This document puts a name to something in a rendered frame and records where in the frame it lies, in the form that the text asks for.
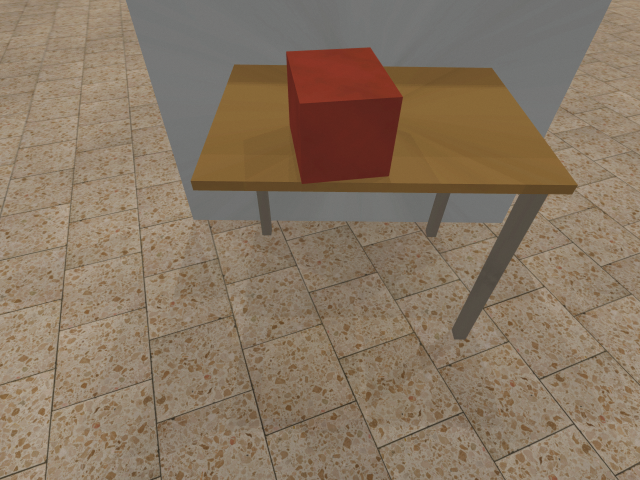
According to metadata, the table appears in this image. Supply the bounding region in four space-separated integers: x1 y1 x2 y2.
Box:
191 64 578 340

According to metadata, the carton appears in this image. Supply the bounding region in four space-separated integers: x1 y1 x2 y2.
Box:
286 47 403 184

